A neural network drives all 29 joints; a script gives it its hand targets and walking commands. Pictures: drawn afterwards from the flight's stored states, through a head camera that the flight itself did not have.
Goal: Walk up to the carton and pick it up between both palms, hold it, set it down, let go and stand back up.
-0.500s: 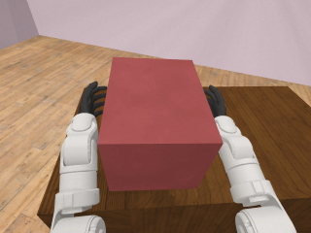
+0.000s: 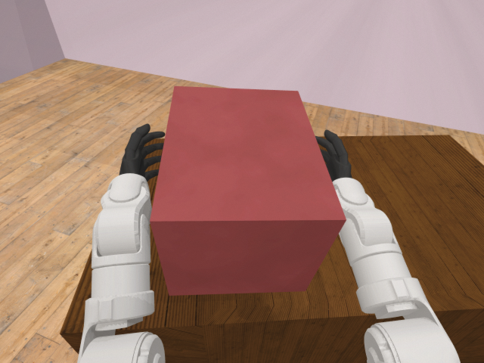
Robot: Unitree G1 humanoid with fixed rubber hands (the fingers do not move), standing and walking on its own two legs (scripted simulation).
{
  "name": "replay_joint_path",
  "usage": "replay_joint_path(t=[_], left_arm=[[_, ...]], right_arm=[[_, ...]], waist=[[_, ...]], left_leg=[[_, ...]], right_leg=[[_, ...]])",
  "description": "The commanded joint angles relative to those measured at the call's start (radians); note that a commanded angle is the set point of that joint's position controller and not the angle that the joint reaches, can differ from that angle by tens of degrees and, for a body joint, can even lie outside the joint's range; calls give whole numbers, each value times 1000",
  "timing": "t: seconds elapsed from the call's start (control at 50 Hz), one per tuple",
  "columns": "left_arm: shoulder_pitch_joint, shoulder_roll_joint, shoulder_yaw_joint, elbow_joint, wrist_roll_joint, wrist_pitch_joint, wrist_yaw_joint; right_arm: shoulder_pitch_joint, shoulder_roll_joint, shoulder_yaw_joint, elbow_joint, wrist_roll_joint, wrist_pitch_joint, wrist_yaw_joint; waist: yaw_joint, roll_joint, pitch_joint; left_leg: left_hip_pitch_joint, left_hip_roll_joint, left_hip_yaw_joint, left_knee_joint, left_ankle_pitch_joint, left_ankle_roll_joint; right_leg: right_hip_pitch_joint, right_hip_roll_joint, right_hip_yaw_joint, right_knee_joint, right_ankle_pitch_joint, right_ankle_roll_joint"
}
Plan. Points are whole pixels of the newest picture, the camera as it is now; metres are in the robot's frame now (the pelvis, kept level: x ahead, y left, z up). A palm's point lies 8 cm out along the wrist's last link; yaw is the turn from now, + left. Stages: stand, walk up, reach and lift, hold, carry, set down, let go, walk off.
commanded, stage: hold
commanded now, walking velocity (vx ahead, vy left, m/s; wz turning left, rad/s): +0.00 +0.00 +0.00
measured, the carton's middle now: (238, 186) +0.38 +0.00 +0.14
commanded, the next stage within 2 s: set down in 0.94 s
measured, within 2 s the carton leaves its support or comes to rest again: neither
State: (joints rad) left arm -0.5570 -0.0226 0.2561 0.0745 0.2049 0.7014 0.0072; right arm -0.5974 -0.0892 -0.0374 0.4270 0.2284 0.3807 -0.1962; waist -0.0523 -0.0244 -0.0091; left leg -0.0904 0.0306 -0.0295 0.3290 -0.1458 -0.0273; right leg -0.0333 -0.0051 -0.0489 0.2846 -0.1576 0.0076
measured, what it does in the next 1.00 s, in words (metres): stands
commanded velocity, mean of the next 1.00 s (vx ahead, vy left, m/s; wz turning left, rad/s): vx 0.00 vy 0.00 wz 0.00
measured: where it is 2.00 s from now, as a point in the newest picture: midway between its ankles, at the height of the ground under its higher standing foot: outside the picture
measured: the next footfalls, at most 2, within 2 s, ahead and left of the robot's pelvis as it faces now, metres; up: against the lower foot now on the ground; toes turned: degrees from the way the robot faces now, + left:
none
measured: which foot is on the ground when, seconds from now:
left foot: down 0.00-1.00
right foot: down 0.00-1.00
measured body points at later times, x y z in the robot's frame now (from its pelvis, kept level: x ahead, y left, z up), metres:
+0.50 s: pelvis -0.01 +0.00 +0.00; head -0.04 +0.02 +0.45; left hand +0.37 +0.16 +0.19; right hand +0.37 -0.16 +0.17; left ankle +0.03 +0.13 -0.75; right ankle +0.00 -0.12 -0.75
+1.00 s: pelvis +0.00 +0.00 +0.00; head -0.04 +0.02 +0.45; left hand +0.38 +0.16 +0.19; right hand +0.38 -0.16 +0.17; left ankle +0.03 +0.13 -0.75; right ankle +0.00 -0.12 -0.75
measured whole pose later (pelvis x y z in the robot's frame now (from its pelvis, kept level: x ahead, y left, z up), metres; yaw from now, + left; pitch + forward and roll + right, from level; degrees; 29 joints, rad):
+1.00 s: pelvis +0.00 +0.00 +0.00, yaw +0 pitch -5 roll -1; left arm -0.58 -0.02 0.28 0.13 0.21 0.69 0.00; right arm -0.62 -0.08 -0.05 0.48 0.21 0.37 -0.19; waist -0.05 -0.03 -0.02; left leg -0.09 0.03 -0.02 0.33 -0.15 -0.03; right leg -0.04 0.00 -0.04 0.29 -0.16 0.01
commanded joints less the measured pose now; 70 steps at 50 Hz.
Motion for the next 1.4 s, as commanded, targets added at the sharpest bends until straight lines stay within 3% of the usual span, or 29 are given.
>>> replay_joint_path(t=[0.0,0.16,0.18,0.28,0.34,0.38,0.4,0.48,0.52,0.56,0.6,0.64,0.66,0.72,0.78,0.84,0.9,0.92,0.96,1.02,1.1,1.14,1.2,1.28,1.3,1.32,1.34,1.36,1.38], left_arm=[[-650,-528,-535,-113,-125,-70,-156],[-664,-568,-599,-166,-162,-84,-141],[-632,-542,-556,-120,-134,-78,-142],[-667,-550,-566,-130,-132,-71,-147],[-667,-559,-556,-83,-133,-69,-139],[-694,-556,-575,-125,-149,-86,-142],[-664,-570,-587,-179,-162,-88,-136],[-677,-548,-541,-73,-130,-83,-141],[-682,-540,-527,-50,-124,-82,-143],[-696,-546,-532,-45,-135,-79,-149],[-726,-545,-525,-55,-128,-92,-148],[-736,-554,-539,-77,-135,-94,-145],[-749,-579,-582,-129,-171,-100,-139],[-675,-551,-555,-94,-143,-85,-145],[-689,-566,-562,-133,-147,-93,-144],[-654,-543,-506,-24,-115,-75,-143],[-670,-564,-548,-87,-139,-80,-138],[-691,-558,-541,-56,-137,-78,-142],[-706,-526,-483,-116,-120,-106,-159],[-703,-525,-445,-38,-90,-143,-184],[-646,-505,-413,33,-50,-228,-214],[-615,-496,-378,122,-19,-264,-227],[-568,-472,-320,205,34,-295,-249],[-606,-496,-381,193,22,-367,-227],[-619,-529,-385,212,17,-377,-212],[-633,-522,-405,224,5,-389,-209],[-644,-531,-418,213,3,-404,-204],[-680,-554,-441,234,-16,-420,-196],[-673,-547,-445,237,-22,-433,-188]], right_arm=[[-840,608,452,-347,79,-70,91],[-851,609,461,-395,97,-84,102],[-839,613,477,-388,92,-75,97],[-837,601,436,-334,73,-77,102],[-898,602,432,-372,78,-92,112],[-856,639,439,-347,67,-85,110],[-883,643,468,-434,96,-103,110],[-878,623,436,-339,62,-82,110],[-882,628,425,-308,61,-85,111],[-896,630,424,-309,58,-88,110],[-924,658,431,-321,61,-88,105],[-873,637,408,-277,56,-76,106],[-908,644,444,-353,85,-95,105],[-856,630,447,-335,87,-82,96],[-850,634,447,-324,91,-83,98],[-889,612,444,-323,76,-77,103],[-896,629,451,-341,91,-86,105],[-869,624,439,-300,70,-75,105],[-830,651,438,-327,59,-112,108],[-873,625,386,-317,9,-168,118],[-831,629,376,-331,-82,-283,119],[-832,602,312,-281,-144,-341,129],[-763,578,254,-172,-197,-388,139],[-750,592,248,-145,-234,-481,148],[-774,585,249,-113,-225,-499,152],[-760,584,224,-95,-229,-511,154],[-809,596,255,-149,-226,-534,154],[-812,598,233,-129,-239,-541,152],[-808,604,247,-115,-242,-546,152]], waist=[[-8,27,-433],[-20,46,-516],[-3,11,-479],[-15,56,-416],[7,64,-448],[-16,42,-482],[6,54,-582],[6,-2,-438],[12,24,-421],[-12,-5,-417],[3,4,-473],[-16,39,-460],[-6,59,-548],[-19,50,-477],[-10,62,-482],[13,16,-409],[13,47,-462],[-7,16,-416],[8,73,-488],[-2,39,-454],[24,-27,-485],[9,-31,-408],[34,-22,-301],[29,6,-383],[50,55,-376],[19,42,-380],[45,36,-425],[15,42,-435],[37,46,-446]], left_leg=[[153,-78,34,-4,215,2],[200,-65,12,21,318,-17],[200,-77,28,13,314,-10],[159,-69,28,-8,224,-15],[153,-67,29,-7,209,-6],[174,-74,28,9,240,-7],[206,-70,23,27,328,-16],[141,-75,29,-18,169,16],[128,-76,36,-26,128,13],[124,-75,33,-24,127,15],[137,-80,37,-13,134,17],[164,-80,40,-10,188,6],[186,-76,32,9,243,-10],[183,-81,32,11,253,-9],[186,-72,23,10,255,-14],[124,-77,36,-7,179,7],[166,-73,35,-2,225,-2],[150,-72,33,-5,205,3],[159,-84,86,9,289,-15],[139,-93,86,9,246,0],[138,-86,98,-6,247,3],[123,-76,105,-28,161,8],[108,-65,116,-67,113,19],[145,-58,123,-43,223,-7],[178,-51,126,-31,271,-15],[181,-50,117,-39,249,-15],[177,-52,124,-30,280,-14],[169,-53,120,-13,255,-14],[171,-48,116,-17,261,-8]], right_leg=[[74,59,-11,-13,191,49],[71,72,-16,-8,236,41],[82,67,-17,-1,260,53],[45,63,-16,-21,129,39],[39,63,-12,-23,123,35],[71,61,-19,-14,184,42],[99,76,-13,10,262,38],[43,54,-5,-28,121,49],[45,46,-5,-26,81,49],[47,54,-8,-26,101,49],[69,48,-7,-18,138,55],[31,54,-14,-23,140,52],[53,61,-3,-4,177,47],[63,62,-5,-9,227,55],[64,63,-13,-5,187,47],[42,63,-19,-19,127,49],[47,60,-10,-16,151,43],[33,60,-15,-27,130,44],[150,58,-24,6,272,35],[183,42,-26,12,306,50],[237,37,-40,18,358,51],[192,31,-46,4,260,48],[185,28,-59,-31,167,49],[197,37,-72,-28,199,41],[185,41,-76,-35,169,31],[146,43,-83,-45,124,35],[167,45,-78,-45,150,38],[161,36,-75,-39,148,38],[163,36,-74,-30,161,42]])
